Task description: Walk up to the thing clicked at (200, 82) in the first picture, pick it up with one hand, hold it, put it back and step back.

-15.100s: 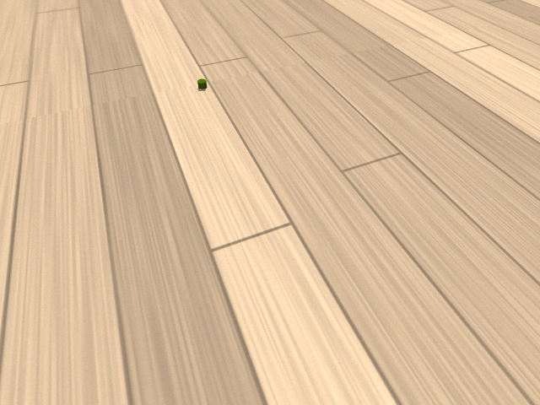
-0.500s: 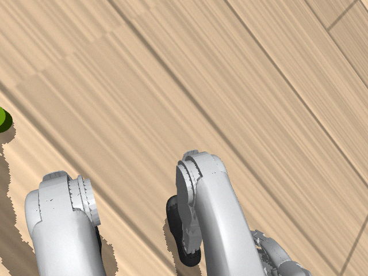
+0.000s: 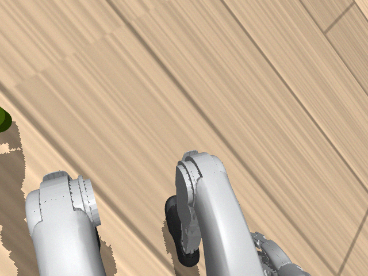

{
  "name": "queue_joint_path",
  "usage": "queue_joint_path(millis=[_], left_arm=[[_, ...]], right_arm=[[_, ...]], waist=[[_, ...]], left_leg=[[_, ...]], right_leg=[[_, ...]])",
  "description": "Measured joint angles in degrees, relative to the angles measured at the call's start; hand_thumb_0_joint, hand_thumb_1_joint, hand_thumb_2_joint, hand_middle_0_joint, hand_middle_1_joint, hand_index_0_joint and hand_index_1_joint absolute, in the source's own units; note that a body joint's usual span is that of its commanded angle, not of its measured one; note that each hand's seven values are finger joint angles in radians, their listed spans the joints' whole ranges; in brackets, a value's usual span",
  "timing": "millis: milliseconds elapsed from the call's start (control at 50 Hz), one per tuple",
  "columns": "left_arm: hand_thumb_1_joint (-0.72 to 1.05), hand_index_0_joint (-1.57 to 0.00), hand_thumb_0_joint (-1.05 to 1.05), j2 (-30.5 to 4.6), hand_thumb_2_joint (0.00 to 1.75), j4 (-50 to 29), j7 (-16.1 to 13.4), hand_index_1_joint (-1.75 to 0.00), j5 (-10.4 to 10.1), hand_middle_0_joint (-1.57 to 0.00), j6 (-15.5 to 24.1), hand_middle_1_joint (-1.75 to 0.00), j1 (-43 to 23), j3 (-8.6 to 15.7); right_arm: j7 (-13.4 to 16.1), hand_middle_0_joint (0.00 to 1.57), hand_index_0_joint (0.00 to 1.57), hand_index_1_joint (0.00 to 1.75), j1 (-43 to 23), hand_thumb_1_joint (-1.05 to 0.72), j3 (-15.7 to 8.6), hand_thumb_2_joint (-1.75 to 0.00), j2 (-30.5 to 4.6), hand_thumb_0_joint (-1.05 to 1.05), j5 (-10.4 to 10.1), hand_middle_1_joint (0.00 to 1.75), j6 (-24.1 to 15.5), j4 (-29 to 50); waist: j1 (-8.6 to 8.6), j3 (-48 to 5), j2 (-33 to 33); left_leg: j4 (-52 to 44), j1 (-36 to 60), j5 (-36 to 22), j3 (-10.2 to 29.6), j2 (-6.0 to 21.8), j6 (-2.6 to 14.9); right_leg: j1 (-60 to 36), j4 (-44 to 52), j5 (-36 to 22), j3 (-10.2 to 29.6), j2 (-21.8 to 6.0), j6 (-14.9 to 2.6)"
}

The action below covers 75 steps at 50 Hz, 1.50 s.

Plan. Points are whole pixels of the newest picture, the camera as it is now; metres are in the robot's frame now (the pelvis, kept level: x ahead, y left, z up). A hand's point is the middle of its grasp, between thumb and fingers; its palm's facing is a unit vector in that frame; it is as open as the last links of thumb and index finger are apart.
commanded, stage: approach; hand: left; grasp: from above
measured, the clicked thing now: out of the picture +0.46 +0.36 -0.29
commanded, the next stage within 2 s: close in in 0.38 s
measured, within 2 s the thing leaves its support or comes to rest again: neither
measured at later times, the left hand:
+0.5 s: hand out of the picture +0.42 +0.36 -0.19, palm faces -0.54 -0.16 -0.83, open 14.2 cm
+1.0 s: hand out of the picture +0.44 +0.34 -0.24, palm faces -0.42 -0.11 -0.90, open 14.1 cm
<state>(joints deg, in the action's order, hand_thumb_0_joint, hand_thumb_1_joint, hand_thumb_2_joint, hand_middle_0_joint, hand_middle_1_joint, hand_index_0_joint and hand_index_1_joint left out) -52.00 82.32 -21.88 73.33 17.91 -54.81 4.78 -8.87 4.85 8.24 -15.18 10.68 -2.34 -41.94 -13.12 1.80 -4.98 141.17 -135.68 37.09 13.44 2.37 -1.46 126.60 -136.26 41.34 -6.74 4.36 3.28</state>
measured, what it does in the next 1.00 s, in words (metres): stands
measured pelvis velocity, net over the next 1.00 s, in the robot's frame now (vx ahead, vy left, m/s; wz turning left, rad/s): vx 0.00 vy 0.00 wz -0.04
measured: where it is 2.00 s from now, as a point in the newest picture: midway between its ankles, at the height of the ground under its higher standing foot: (140, 253)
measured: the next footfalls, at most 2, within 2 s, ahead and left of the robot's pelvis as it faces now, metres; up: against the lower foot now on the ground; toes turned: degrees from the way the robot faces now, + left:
none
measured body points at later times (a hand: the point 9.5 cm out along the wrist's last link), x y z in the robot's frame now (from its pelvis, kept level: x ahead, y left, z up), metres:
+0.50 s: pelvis +0.00 +0.00 +0.00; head +0.25 +0.08 +0.36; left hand +0.45 +0.36 -0.14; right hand +0.06 -0.26 -0.10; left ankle +0.08 +0.14 -0.28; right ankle +0.10 -0.12 -0.28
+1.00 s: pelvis +0.00 +0.00 -0.02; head +0.25 +0.13 +0.33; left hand +0.46 +0.34 -0.19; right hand +0.08 -0.26 -0.08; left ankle +0.08 +0.14 -0.28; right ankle +0.10 -0.12 -0.28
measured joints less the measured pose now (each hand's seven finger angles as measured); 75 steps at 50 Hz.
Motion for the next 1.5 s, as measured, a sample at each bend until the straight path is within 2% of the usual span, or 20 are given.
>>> queue_joint_path(millis=[60, 160, 240, 300, 380, 440, 500, 560, 640, 720, 800, 880, 960, 1060, 1160, 1240, 1300, 1420, 1500], left_arm=[[-0.54, -0.09, 0.00, 1.63, 0.99, 1.10, -2.14, -1.06, 0.76, -0.09, -0.94, -1.07, -1.41, -0.14], [-0.54, -0.09, 0.00, 3.08, 1.00, 2.54, -5.63, -1.05, 2.13, -0.09, -4.54, -1.07, -2.46, 3.20], [-0.55, -0.08, 0.00, 2.79, 1.01, 3.88, -5.97, -1.04, 1.00, -0.09, -8.46, -1.05, -3.29, 3.98], [-0.56, -0.08, 0.01, 1.81, 1.01, 5.33, -4.52, -1.04, -1.58, -0.09, -10.74, -1.04, -3.56, 3.40], [-0.56, -0.08, 0.01, 0.41, 1.01, 6.33, 0.25, -1.03, -5.43, -0.09, -11.45, -1.04, -2.86, 2.27], [-0.55, -0.08, 0.01, -0.43, 1.00, 5.30, 4.43, -1.04, -6.88, -0.08, -9.93, -1.04, -1.44, 1.55], [-0.55, -0.09, 0.01, -0.93, 0.99, 2.61, 6.43, -1.04, -7.41, -0.09, -6.57, -1.05, 0.30, 2.07], [-0.54, -0.09, 0.00, -1.00, 0.98, -0.61, 5.86, -1.04, -6.28, -0.09, -2.59, -1.06, 1.96, 2.59], [-0.55, -0.09, 0.00, -0.97, 0.98, -1.28, 2.17, -1.03, -3.14, -0.09, 1.14, -1.04, 2.33, 2.51], [-0.56, -0.07, 0.00, -1.73, 1.01, 3.17, -2.79, -1.01, 0.34, -0.09, 2.16, -1.01, 0.73, 2.60], [-0.57, -0.06, 0.00, -2.81, 1.03, 8.40, -7.18, -1.00, 3.27, -0.09, 1.18, -0.99, -1.26, 2.77], [-0.55, -0.07, 0.00, -3.52, 1.03, 12.30, -10.53, -1.00, 4.64, -0.09, -0.88, -0.99, -2.96, 2.70], [-0.52, -0.08, 0.00, -4.15, 1.01, 14.82, -12.18, -1.00, 4.33, -0.09, -3.17, -1.00, -4.03, 2.15], [-0.50, -0.08, 0.00, -5.41, 0.98, 14.95, -12.42, -1.01, 2.28, -0.09, -5.04, -1.01, -4.28, 3.38], [-0.50, -0.09, 0.00, -6.42, 0.97, 13.84, -11.26, -1.01, -0.61, -0.09, -6.24, -1.02, -3.25, 4.50], [-0.50, -0.08, 0.00, -6.96, 0.96, 12.83, -9.76, -1.01, -2.21, -0.08, -6.23, -1.02, -1.48, 6.41], [-0.51, -0.08, 0.00, -7.21, 0.96, 12.08, -8.63, -1.00, -3.45, -0.08, -5.83, -1.01, -0.72, 6.32], [-0.54, -0.07, 0.00, -8.48, 0.99, 11.39, -7.25, -0.99, -3.26, -0.08, -3.25, -1.00, 0.22, 6.54], [-0.55, -0.06, 0.00, -8.42, 1.00, 11.53, -7.75, -0.99, -2.74, -0.08, -1.51, -0.99, 0.14, 5.11]], right_arm=[[0.11, 0.20, 0.20, 0.30, 0.31, -0.91, 0.27, -0.89, 0.19, 0.00, -0.05, 0.30, -0.74, 0.24], [0.06, 0.20, 0.20, 0.30, 1.22, -0.91, 0.75, -0.89, -0.12, 0.00, -0.13, 0.30, -1.35, 1.17], [0.01, 0.20, 0.20, 0.30, 1.87, -0.91, 1.18, -0.89, -0.83, 0.00, -0.56, 0.30, -1.26, 1.55], [0.04, 0.20, 0.20, 0.30, 1.99, -0.91, 1.41, -0.89, -1.29, 0.00, -0.99, 0.30, -1.22, 1.55], [0.20, 0.20, 0.20, 0.30, 2.09, -0.91, 1.58, -0.89, -1.58, 0.00, -1.47, 0.30, -1.25, 1.76], [0.37, 0.20, 0.20, 0.30, 2.02, -0.91, 2.10, -0.89, -1.58, 0.00, -1.42, 0.30, -1.06, 1.79], [0.58, 0.20, 0.20, 0.30, 1.94, -0.91, 2.46, -0.89, -1.44, 0.00, -1.16, 0.30, -0.87, 1.84], [0.75, 0.20, 0.20, 0.30, 1.77, -0.91, 2.57, -0.89, -1.38, 0.00, -0.78, 0.30, -0.48, 1.72], [0.61, 0.20, 0.20, 0.30, 0.76, -0.91, 2.29, -0.89, -1.34, 0.00, -0.10, 0.30, 0.06, 1.05], [0.35, 0.20, 0.20, 0.30, -1.16, -0.91, 2.51, -0.89, -1.40, 0.00, 0.71, 0.30, -0.23, 0.92], [-0.13, 0.20, 0.20, 0.30, -2.51, -0.90, 2.90, -0.89, -1.42, 0.00, 1.78, 0.30, -1.43, 1.56], [-0.74, 0.20, 0.20, 0.30, -2.94, -0.90, 3.74, -0.89, -1.37, 0.00, 2.81, 0.30, -2.86, 1.80], [-1.44, 0.20, 0.20, 0.30, -2.46, -0.90, 4.84, -0.89, -1.37, 0.00, 3.39, 0.30, -4.76, 1.59], [-2.27, 0.20, 0.20, 0.30, -1.12, -0.90, 6.34, -0.89, -1.62, 0.00, 3.75, 0.30, -6.98, 1.79], [-2.72, 0.20, 0.20, 0.30, -0.11, -0.90, 7.31, -0.89, -1.79, 0.00, 4.19, 0.30, -8.27, 1.91], [-2.93, 0.20, 0.20, 0.30, 0.09, -0.90, 7.72, -0.89, -1.82, 0.00, 4.35, 0.30, -8.43, 1.98], [-3.02, 0.20, 0.20, 0.30, 0.13, -0.90, 7.89, -0.89, -2.03, 0.00, 4.41, 0.30, -8.33, 2.31], [-2.99, 0.20, 0.20, 0.30, -0.78, -0.90, 8.01, -0.90, -2.68, 0.00, 4.56, 0.30, -7.76, 2.73], [-3.02, 0.20, 0.20, 0.30, -1.38, -0.90, 8.09, -0.90, -3.11, 0.00, 4.80, 0.30, -7.29, 2.78]], waist=[[-1.18, -0.38, -0.09], [-3.43, -0.86, 0.84], [-4.32, -1.14, 2.13], [-4.43, -0.89, 3.02], [-4.00, 0.28, 3.60], [-3.29, 1.62, 3.02], [-2.06, 3.09, 1.86], [-0.77, 3.74, 0.64], [-0.18, 3.15, -0.71], [-1.25, 2.26, -1.81], [-2.83, 2.05, -2.61], [-4.19, 2.52, -3.16], [-5.30, 3.22, -3.42], [-6.33, 4.74, -3.48], [-6.81, 5.95, -3.16], [-6.91, 6.51, -2.90], [-6.64, 6.89, -2.95], [-6.09, 7.67, -3.57], [-5.49, 7.71, -4.18]], left_leg=[[-0.19, -0.21, -0.20, 0.07, 0.04, -0.13], [-0.47, -0.54, -0.35, 0.14, 0.22, -0.34], [-0.77, -0.67, -0.35, -0.23, 0.68, -0.24], [-0.92, -0.53, -0.32, -0.58, 1.09, 0.07], [-1.09, -0.28, -0.47, -1.06, 1.18, 0.45], [-1.08, 0.23, -0.53, -1.24, 0.98, 0.33], [-0.92, 0.78, -0.47, -0.86, 0.61, -0.07], [-0.55, 1.02, -0.21, -0.12, 0.17, -0.44], [0.19, 0.93, 0.32, 0.59, -0.29, -0.45], [1.16, 0.57, 0.70, 1.13, -0.34, -0.20], [2.14, 0.00, 0.62, 1.53, -0.26, 0.05], [2.86, -0.63, 0.20, 1.69, -0.20, 0.24], [3.50, -1.32, -0.04, 1.83, 0.03, 0.33], [4.13, -1.68, 0.19, 2.20, 0.32, 0.27], [4.49, -1.28, 1.23, 2.75, 0.64, -0.01], [4.58, -0.56, 2.13, 3.13, 0.83, -0.22], [4.55, -0.10, 2.45, 3.31, 0.83, -0.35], [4.66, 0.49, 2.48, 3.80, 0.65, -0.46], [4.78, 0.79, 2.37, 4.11, 0.50, -0.54]], right_leg=[[0.35, 0.17, -0.31, -0.08, 0.04, -0.19], [1.03, 0.36, -0.72, -0.15, 0.18, -0.45], [1.73, 0.45, -1.09, 0.22, 0.49, -0.19], [1.99, 0.49, -1.36, 0.55, 0.77, 0.01], [1.87, 0.45, -1.46, 0.94, 0.78, 0.14], [1.31, 0.25, -1.26, 1.09, 0.58, 0.11], [0.46, 0.18, -0.95, 0.76, 0.33, -0.04], [-0.28, 0.16, -0.50, 0.11, 0.10, -0.20], [-0.93, -0.06, 0.26, -0.49, -0.08, -0.13], [-1.03, -0.42, 0.50, -0.89, 0.11, -0.16], [-0.65, -0.96, 0.20, -1.15, 0.43, -0.26], [-0.04, -1.49, -0.34, -1.20, 0.69, -0.22], [0.84, -1.99, -0.85, -1.18, 1.06, 0.14], [1.48, -2.38, -1.09, -1.30, 1.49, 0.65], [1.34, -2.41, -0.65, -1.63, 1.84, 0.89], [0.77, -2.27, -0.11, -1.90, 1.99, 0.97], [0.31, -2.18, 0.14, -2.05, 1.98, 0.89], [-0.51, -1.99, 0.16, -2.47, 1.95, 0.84], [-0.98, -1.93, 0.06, -2.74, 1.91, 0.66]])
